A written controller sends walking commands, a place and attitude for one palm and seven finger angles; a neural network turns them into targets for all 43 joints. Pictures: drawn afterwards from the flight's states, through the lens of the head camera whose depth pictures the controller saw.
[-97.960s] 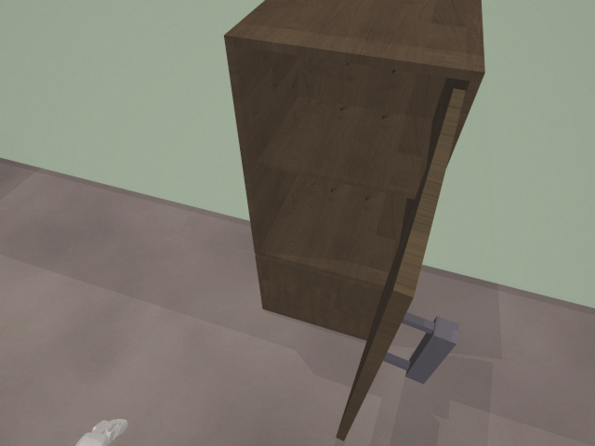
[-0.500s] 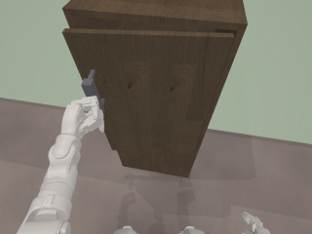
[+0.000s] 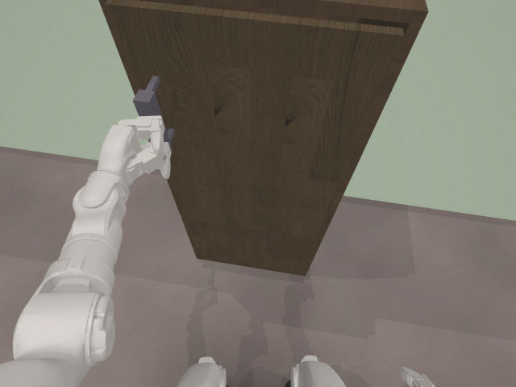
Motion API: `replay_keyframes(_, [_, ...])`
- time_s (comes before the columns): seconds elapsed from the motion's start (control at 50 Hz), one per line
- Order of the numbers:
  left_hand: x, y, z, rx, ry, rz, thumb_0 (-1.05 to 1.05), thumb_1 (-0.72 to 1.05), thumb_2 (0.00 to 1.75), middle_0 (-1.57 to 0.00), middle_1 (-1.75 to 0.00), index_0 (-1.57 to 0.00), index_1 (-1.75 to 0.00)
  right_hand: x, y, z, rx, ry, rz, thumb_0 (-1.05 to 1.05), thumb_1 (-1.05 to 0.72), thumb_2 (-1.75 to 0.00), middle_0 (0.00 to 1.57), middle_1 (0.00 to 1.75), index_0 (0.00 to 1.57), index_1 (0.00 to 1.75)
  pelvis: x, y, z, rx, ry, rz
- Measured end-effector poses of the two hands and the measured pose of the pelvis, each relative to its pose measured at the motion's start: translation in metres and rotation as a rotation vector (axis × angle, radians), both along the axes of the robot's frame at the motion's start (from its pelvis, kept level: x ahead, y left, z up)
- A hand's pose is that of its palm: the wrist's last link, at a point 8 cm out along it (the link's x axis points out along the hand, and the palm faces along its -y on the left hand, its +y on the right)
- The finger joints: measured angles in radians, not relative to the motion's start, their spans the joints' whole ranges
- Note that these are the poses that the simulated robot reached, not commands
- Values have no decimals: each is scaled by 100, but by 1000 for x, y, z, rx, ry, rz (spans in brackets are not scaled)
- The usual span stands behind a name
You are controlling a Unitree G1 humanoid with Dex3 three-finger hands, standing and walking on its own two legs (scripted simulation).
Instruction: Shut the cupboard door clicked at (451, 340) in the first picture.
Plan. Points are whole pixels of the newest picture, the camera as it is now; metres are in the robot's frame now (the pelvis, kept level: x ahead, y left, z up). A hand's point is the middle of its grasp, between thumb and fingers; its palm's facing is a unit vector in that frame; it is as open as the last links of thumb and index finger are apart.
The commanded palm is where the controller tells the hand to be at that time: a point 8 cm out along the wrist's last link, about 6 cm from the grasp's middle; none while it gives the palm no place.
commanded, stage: push the door shut along its arc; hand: left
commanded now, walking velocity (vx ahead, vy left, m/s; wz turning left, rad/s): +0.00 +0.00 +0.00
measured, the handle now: (159, 119) +0.53 +0.16 +0.08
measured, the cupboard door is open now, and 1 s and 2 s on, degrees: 1 1 1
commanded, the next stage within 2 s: pull the fist back off the door in 0.38 s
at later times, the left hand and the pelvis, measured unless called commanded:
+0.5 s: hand (172, 157) +0.45 +0.13 +0.08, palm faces -0.27 -0.96 -0.05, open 3.3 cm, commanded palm +0.48 +0.16 +0.09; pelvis -0.03 +0.01 -0.02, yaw +2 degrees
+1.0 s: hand (202, 150) +0.46 +0.09 +0.09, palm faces -0.07 -1.00 -0.02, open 3.1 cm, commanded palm +0.41 +0.16 +0.09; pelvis +0.01 -0.02 +0.00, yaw -3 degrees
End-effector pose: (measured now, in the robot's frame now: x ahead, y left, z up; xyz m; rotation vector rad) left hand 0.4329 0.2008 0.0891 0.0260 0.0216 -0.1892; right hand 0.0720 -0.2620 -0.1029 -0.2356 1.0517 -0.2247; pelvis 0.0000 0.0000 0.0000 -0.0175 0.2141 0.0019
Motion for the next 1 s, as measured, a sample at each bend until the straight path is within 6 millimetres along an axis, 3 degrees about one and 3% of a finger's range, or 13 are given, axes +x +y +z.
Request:
replay_keyframes(0.22, [8, 3, -4, 8, 0, -62, -5, 90, 105, -130, -150, -129, -150, -34, 0, -8, -23, 89, -12, 0, -90, -89, 20, 30, 20, 30, -7, 6, -8, -13, 35, 12])
replay_keyframes(0.5, [7, -12, -2, 34, 18, -87, -5, 102, 120, -130, -150, -130, -150, -46, 3, -13, -41, 57, 26, 0, -90, -89, 20, 30, 20, 30, -27, 7, -16, -16, 48, 39])
replay_keyframes(0.6, [2, -21, -4, -54, -2, 120, -2, 95, 120, -130, -150, -130, -150, -45, 3, -14, -28, 41, 59, 0, -90, -89, 20, 30, 20, 30, -30, 4, -17, -13, 53, 45])
replay_keyframes(0.68, [8, -45, -4, 3, -23, 155, -1, 93, 111, -130, -150, -130, -150, -45, 3, -15, -4, 20, 65, 0, -90, -89, 20, 30, 20, 30, -32, -1, -18, -7, 57, 41])
replay_keyframes(0.74, [19, -69, 2, 47, -55, 94, 0, 92, 104, -130, -150, -130, -150, -48, -1, -16, 10, 9, 32, 0, -90, -89, 20, 30, 21, 30, -30, -5, -19, -2, 62, 26])
replay_keyframes(0.8, [30, -79, 5, 0, -38, 95, 1, 91, 98, -130, -150, -130, -150, -55, -5, -17, 25, 17, -19, 0, -90, -89, 20, 30, 21, 30, -25, -8, -17, 7, 62, 0])
replay_keyframes(0.88, [33, -66, 3, -23, -3, 153, 1, 90, 94, -130, -150, -129, -150, -64, -9, -14, 53, 46, -83, 0, -90, -89, 20, 30, 20, 30, -13, -14, -9, 24, 55, -36])
replay_keyframes(1.0, [7, -60, -2, -6, -29, 123, 2, 90, 91, -130, -150, -129, -150, -57, -15, -6, 94, 82, -113, 1, -90, -89, 20, 30, 20, 30, 8, -23, 4, 37, 29, -57])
